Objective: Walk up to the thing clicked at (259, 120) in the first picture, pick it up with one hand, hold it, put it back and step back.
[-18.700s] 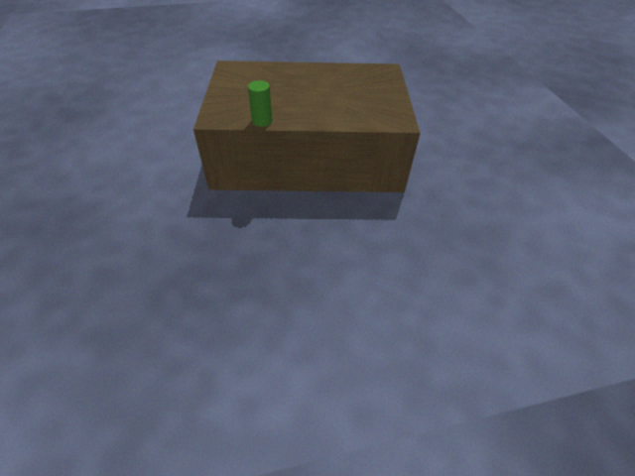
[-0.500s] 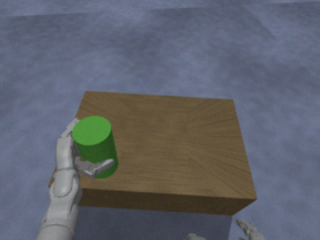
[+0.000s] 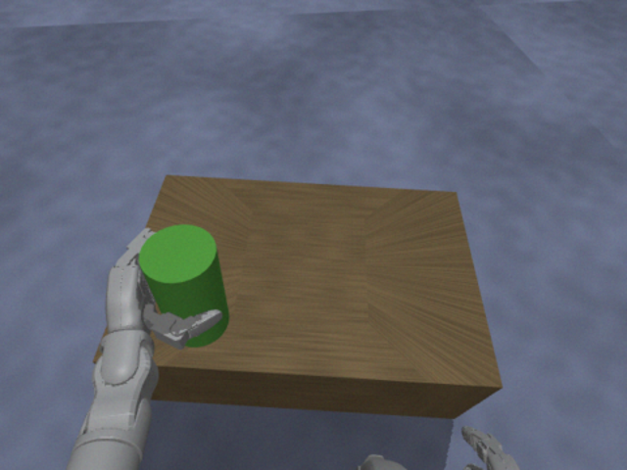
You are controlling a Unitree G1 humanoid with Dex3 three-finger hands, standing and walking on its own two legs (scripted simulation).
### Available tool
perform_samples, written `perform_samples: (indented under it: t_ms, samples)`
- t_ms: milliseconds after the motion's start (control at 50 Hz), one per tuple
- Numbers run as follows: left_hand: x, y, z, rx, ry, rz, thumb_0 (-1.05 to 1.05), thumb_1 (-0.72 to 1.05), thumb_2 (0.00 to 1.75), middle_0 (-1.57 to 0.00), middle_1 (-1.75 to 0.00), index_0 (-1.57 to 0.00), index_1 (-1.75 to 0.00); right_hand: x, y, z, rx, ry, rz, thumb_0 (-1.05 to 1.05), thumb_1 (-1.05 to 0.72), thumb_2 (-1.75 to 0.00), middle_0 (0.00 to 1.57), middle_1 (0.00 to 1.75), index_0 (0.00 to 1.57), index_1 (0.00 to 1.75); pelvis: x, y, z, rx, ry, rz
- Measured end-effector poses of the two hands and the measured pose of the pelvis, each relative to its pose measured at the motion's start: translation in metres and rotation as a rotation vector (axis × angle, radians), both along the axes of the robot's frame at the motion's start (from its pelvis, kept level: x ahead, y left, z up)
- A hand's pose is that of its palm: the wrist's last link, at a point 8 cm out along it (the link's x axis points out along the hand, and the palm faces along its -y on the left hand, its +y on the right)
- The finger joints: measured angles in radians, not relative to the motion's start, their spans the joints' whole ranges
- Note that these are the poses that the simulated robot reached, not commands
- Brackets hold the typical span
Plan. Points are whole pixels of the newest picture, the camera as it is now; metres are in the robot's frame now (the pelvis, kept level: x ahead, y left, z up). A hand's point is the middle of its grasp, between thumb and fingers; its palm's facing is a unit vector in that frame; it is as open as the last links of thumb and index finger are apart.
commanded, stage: hold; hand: left
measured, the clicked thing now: (190, 289) +0.33 +0.16 +0.03
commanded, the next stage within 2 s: crouch in 0.44 s
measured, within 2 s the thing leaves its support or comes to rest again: neither
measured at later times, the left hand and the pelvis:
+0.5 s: hand (181, 283) +0.34 +0.17 +0.04, palm faces +0.17 -0.98 -0.04, open 11.6 cm; pelvis +0.00 +0.00 +0.00, yaw +0 degrees
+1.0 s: hand (187, 300) +0.37 +0.19 -0.07, palm faces +0.21 -0.98 -0.04, open 11.6 cm; pelvis -0.03 +0.00 -0.06, yaw +0 degrees
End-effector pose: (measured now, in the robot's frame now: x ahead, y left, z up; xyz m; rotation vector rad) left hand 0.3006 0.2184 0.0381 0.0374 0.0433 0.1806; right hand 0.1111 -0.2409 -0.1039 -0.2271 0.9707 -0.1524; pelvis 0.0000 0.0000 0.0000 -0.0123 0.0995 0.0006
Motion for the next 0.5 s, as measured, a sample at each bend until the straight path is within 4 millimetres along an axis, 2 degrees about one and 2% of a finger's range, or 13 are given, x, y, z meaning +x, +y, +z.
perform_samples:
  t_ms: [500]
  samples:
    - [0.0056,0.0009,0.0018,0.0,0.004,-0.004,0.0,-0.61,1.03,-0.65,-1.11,-0.64,-1.08,-0.0007,0.0017,-0.0005,0.003,0.004,-0.012,0.01,-0.91,-0.91,0.2,0.3,0.2,0.3,0.0035,0.0027,0.0002,-0.001,0.002,-0.002]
